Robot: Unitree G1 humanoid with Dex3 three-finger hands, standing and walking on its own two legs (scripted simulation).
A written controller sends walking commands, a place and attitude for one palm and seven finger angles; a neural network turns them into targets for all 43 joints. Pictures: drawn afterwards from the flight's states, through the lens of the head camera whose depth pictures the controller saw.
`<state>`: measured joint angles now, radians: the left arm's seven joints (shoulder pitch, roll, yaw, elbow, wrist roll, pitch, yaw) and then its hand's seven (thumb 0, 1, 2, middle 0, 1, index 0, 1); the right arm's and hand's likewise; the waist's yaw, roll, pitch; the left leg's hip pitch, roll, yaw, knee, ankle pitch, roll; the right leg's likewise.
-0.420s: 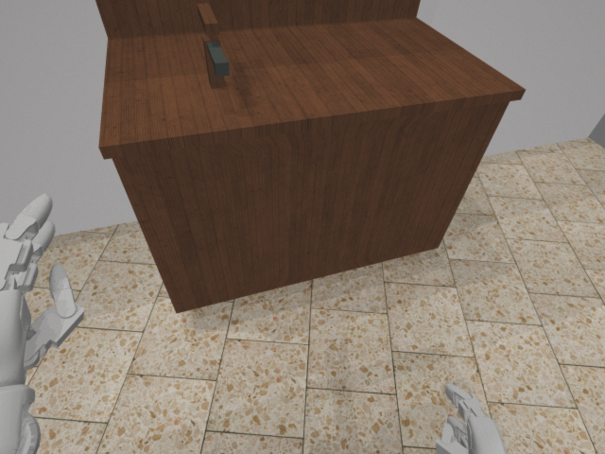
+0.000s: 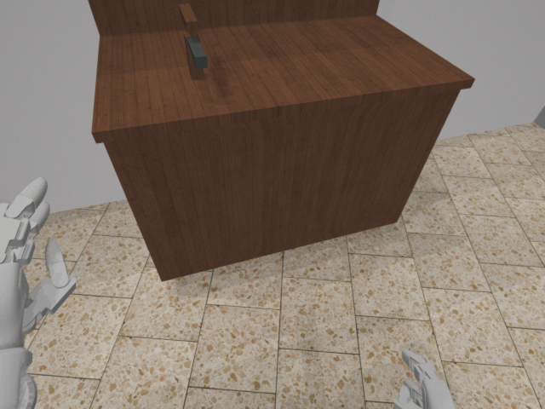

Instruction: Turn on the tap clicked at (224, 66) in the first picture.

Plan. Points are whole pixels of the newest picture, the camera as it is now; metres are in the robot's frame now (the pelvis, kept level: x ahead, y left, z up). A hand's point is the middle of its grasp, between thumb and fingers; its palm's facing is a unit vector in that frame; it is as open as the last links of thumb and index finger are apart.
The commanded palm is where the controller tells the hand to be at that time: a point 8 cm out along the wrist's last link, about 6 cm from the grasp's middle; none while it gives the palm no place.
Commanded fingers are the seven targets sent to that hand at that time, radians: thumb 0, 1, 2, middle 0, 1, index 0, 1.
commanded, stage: take the last steps up to it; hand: left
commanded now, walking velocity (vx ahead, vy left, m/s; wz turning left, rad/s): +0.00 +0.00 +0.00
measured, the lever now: (200, 60) +0.81 +0.23 +0.13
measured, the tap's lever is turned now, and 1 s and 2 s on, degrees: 0 0 0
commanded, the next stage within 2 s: come to a stop and stand still in 1.86 s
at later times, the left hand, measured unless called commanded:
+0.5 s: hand (128, 253) +0.25 +0.19 +0.16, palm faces +0.42 -0.84 -0.34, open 7.4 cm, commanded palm +0.19 +0.24 +0.18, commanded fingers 0.00 0.90 0.90 -0.20 -0.30 -0.20 -0.30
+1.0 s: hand (200, 170) +0.38 +0.14 +0.17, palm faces +0.34 -0.82 -0.45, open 7.4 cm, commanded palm +0.33 +0.18 +0.18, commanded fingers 0.00 0.90 0.90 -0.20 -0.30 -0.20 -0.30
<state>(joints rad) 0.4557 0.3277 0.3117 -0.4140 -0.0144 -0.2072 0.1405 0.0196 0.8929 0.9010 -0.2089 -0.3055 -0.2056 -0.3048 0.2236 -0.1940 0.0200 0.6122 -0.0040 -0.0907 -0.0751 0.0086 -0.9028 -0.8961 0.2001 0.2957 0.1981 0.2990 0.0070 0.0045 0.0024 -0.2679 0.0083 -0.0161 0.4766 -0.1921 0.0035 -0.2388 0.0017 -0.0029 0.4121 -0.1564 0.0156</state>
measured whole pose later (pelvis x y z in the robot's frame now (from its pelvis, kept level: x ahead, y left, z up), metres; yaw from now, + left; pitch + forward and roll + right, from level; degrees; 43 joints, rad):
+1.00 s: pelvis +0.15 -0.09 -0.01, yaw -3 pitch +0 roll -1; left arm 0.47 0.37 0.37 -0.50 -0.02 -0.21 0.15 0.02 0.89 0.90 -0.21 -0.31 -0.20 -0.30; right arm 0.23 -0.12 0.04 0.59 -0.01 -0.10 -0.05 0.01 -0.90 -0.90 0.20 0.30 0.20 0.30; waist 0.00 0.03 0.05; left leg -0.17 0.18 0.16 0.52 -0.32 -0.08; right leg -0.42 -0.08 -0.13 0.71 -0.32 0.02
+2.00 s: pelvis +0.37 -0.19 +0.00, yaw +1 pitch -1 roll +1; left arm 0.44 0.32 0.33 -0.44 -0.01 -0.22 0.16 0.02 0.89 0.90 -0.21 -0.31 -0.21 -0.31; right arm 0.19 -0.25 -0.02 0.66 0.00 -0.04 -0.07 0.01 -0.91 -0.90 0.20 0.30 0.20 0.30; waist 0.00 0.00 0.06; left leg -0.42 0.06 0.09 0.83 -0.37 -0.01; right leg -0.23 -0.09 -0.15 0.54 -0.28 -0.01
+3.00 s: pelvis +0.31 -0.15 +0.00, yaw +0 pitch -5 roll -2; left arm 0.34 0.38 0.36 -0.44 -0.02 -0.23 0.08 0.02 0.90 0.90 -0.21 -0.30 -0.20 -0.30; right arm 0.24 -0.17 0.02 0.58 -0.01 -0.15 0.00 0.01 -0.90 -0.90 0.20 0.30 0.20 0.30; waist 0.01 -0.03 0.07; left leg -0.32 -0.03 0.01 0.49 -0.21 0.04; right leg -0.25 0.03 0.02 0.49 -0.31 -0.02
